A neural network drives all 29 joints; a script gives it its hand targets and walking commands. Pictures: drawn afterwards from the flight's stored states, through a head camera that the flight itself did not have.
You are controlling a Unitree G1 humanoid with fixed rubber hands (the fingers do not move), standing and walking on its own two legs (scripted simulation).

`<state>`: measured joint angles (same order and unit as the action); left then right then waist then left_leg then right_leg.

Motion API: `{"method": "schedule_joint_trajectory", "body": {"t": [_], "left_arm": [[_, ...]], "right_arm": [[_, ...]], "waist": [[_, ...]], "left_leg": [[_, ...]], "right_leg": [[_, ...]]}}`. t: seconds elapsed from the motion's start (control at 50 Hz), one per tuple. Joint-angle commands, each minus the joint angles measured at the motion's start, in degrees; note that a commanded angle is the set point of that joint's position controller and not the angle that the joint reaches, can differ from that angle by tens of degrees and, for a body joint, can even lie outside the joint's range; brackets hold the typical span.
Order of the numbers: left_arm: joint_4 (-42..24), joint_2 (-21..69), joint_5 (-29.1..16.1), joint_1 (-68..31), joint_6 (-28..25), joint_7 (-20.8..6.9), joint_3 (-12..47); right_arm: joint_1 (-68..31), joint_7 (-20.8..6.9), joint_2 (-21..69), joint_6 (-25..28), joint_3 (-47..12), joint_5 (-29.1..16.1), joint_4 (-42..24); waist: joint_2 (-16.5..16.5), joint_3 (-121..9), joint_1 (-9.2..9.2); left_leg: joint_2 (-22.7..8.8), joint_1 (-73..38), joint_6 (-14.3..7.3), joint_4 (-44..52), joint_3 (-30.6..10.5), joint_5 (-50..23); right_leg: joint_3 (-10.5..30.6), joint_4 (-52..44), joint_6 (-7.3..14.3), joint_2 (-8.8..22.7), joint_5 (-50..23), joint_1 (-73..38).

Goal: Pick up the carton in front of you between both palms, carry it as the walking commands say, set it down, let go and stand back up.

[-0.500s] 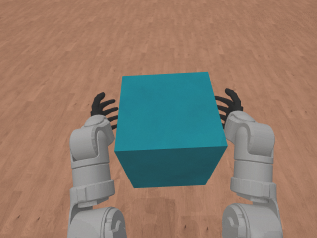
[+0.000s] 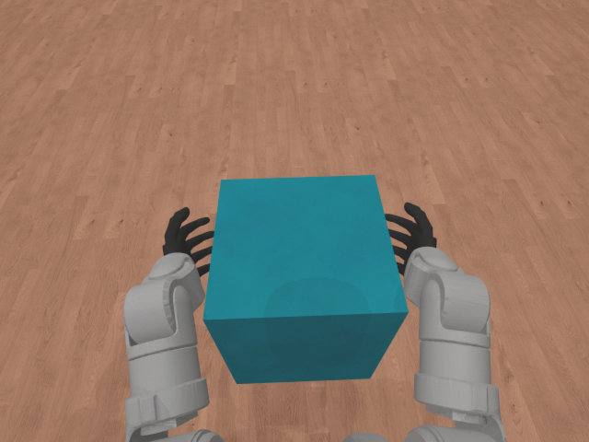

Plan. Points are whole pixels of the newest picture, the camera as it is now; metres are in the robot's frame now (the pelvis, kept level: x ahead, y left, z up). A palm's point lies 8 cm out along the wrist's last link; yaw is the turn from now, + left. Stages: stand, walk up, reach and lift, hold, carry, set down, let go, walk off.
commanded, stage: carry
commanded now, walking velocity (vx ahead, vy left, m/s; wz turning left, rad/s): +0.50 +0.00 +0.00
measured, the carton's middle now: (301, 286) +0.33 -0.01 -0.01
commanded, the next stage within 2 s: none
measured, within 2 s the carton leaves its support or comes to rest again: neither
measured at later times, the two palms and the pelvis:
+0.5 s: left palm (210, 137) +0.53 +0.12 +0.11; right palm (394, 120) +0.56 -0.18 +0.10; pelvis +0.32 -0.05 +0.02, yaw +3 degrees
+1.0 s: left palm (201, 47) +0.87 +0.17 +0.08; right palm (340, 44) +0.85 -0.13 +0.08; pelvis +0.63 +0.03 +0.01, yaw -1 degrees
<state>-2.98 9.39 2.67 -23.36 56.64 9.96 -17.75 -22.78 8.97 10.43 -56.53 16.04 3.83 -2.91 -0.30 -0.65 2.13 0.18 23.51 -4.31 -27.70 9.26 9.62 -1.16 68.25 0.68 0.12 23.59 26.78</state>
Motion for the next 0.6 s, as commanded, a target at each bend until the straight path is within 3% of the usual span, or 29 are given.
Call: {"method": "schedule_joint_trajectory", "body": {"t": [0.0, 0.08, 0.14, 0.2, 0.22, 0.24, 0.26, 0.28, 0.3, 0.32, 0.34, 0.36, 0.38, 0.42, 0.5, 0.58], "left_arm": [[-10.0, 48.3, -7.7, -18.8, -1.5, -1.1, 40.7], [-18.0, 49.3, -8.9, -11.3, 0.0, -1.2, 43.4], [-23.4, 46.3, -10.2, -4.8, 2.3, -1.3, 44.4], [-26.9, 42.4, -11.3, 0.4, 5.1, -1.3, 44.8], [-27.3, 41.3, -11.3, 1.7, 6.1, -1.3, 44.6], [-27.2, 39.6, -11.1, 4.2, 7.1, -1.3, 43.8], [-27.6, 38.4, -11.1, 5.4, 7.9, -1.2, 43.6], [-28.2, 38.4, -11.5, 6.2, 8.6, -1.3, 42.8], [-29.5, 40.2, -12.0, 6.4, 9.1, -1.7, 43.3], [-31.3, 41.3, -12.9, 5.1, 9.3, -2.3, 44.1], [-32.6, 42.2, -13.9, 2.1, 9.4, -2.8, 45.4], [-33.2, 42.7, -14.6, 0.6, 9.5, -3.3, 46.1], [-33.6, 42.4, -14.9, -0.1, 9.4, -3.7, 46.6], [-33.0, 41.2, -15.5, 0.3, 9.5, -4.2, 46.9], [-32.1, 38.2, -15.0, 2.8, 9.6, -4.2, 46.5], [-30.4, 34.9, -13.2, 3.4, 9.7, -3.0, 44.9]], "right_arm": [[-23.6, -2.5, 46.7, 1.6, -43.0, -13.3, -14.0], [-16.2, -3.3, 45.9, -0.1, -44.5, -15.2, -22.0], [-7.4, -2.9, 42.0, -2.3, -43.3, -14.6, -26.2], [-0.4, -2.1, 38.0, -5.2, -42.1, -13.5, -28.6], [1.8, -1.7, 36.4, -6.2, -41.8, -12.8, -29.2], [1.7, -1.5, 35.0, -7.5, -41.9, -12.7, -30.6], [1.7, -1.4, 35.0, -8.7, -42.4, -13.2, -32.0], [1.2, -1.6, 34.9, -9.8, -43.4, -14.3, -32.1], [1.8, -1.9, 36.0, -10.2, -44.1, -15.2, -32.7], [1.9, -2.2, 37.0, -10.3, -43.8, -15.5, -32.8], [0.9, -2.5, 37.8, -10.3, -43.7, -15.1, -32.8], [0.7, -2.6, 38.5, -10.2, -43.6, -14.6, -32.1], [0.9, -2.6, 38.8, -10.0, -43.5, -13.9, -31.7], [1.3, -2.2, 38.7, -9.8, -43.3, -12.5, -31.1], [3.6, -1.4, 36.8, -10.0, -42.9, -11.1, -30.7], [2.6, -1.0, 33.5, -10.3, -42.5, -11.2, -30.2]], "waist": [[6.6, -25.7, -0.29], [8.4, -21.7, -0.63], [9.7, -20.0, -0.52], [8.0, -19.8, -1.65], [6.2, -21.7, -2.19], [-1.7, -24.8, -3.58], [-14.7, -26.9, -3.55], [-16.9, -24.0, -3.68], [-10.0, -22.5, -3.84], [-4.7, -21.2, -3.65], [-2.7, -19.4, -3.12], [-2.7, -17.4, -2.59], [-4.7, -16.2, -2.55], [-7.5, -13.6, -2.56], [-8.0, -9.4, -2.82], [-8.0, -7.1, -3.19]], "left_leg": [[-18.0, -31.7, -6.5, 13.6, -19.7, -14.5], [-14.5, -30.3, -3.6, 14.7, -10.6, -20.4], [-12.6, -31.0, -1.8, 12.4, -6.3, -24.3], [-10.9, -26.9, 0.6, 3.0, -1.9, -29.2], [-9.7, -19.6, 2.6, -4.4, 0.0, -27.1], [-6.8, -8.0, 4.8, -17.9, 0.6, -15.1], [-1.2, 7.9, 5.4, -30.8, -1.5, 6.2], [0.3, 18.6, 4.4, -39.2, -5.4, 19.8], [-2.5, 20.8, 4.0, -42.8, -8.1, 20.2], [-4.7, 19.8, 3.9, -42.0, -9.1, 17.5], [-6.1, 17.5, 4.1, -38.0, -9.4, 13.9], [-7.3, 15.0, 4.5, -33.0, -9.0, 10.3], [-7.1, 13.8, 5.0, -29.7, -7.0, 7.8], [-7.2, 12.4, 5.5, -23.1, -4.8, 2.9], [-6.2, 11.0, 5.7, -10.5, -1.4, -4.7], [-5.0, 9.1, 5.0, -4.5, 1.1, -8.1]], "right_leg": [[-0.9, -16.3, -1.2, 3.9, -4.0, 9.9], [-5.5, -32.2, -1.8, 2.5, -13.8, 4.9], [-9.3, -40.3, -1.3, 0.9, -18.9, 0.5], [-12.7, -47.4, -0.1, -0.5, -21.4, -12.4], [-10.3, -46.4, 1.6, 1.7, -19.8, -23.1], [4.1, -46.6, 5.4, 11.3, -15.1, -34.4], [24.1, -49.5, 11.6, 22.3, -15.9, -43.7], [29.4, -51.7, 15.0, 24.8, -25.8, -46.2], [26.0, -50.4, 14.7, 24.8, -29.8, -43.8], [20.7, -50.7, 12.5, 23.3, -29.5, -38.7], [16.9, -53.3, 10.2, 22.1, -25.3, -33.8], [13.2, -56.6, 8.0, 20.4, -19.0, -29.5], [10.1, -58.8, 6.9, 19.2, -16.0, -26.9], [5.5, -62.1, 6.5, 17.5, -10.5, -23.5], [-1.3, -63.1, 6.2, 15.1, -15.8, -23.7], [-4.3, -61.5, 5.6, 14.4, -20.1, -25.2]]}}
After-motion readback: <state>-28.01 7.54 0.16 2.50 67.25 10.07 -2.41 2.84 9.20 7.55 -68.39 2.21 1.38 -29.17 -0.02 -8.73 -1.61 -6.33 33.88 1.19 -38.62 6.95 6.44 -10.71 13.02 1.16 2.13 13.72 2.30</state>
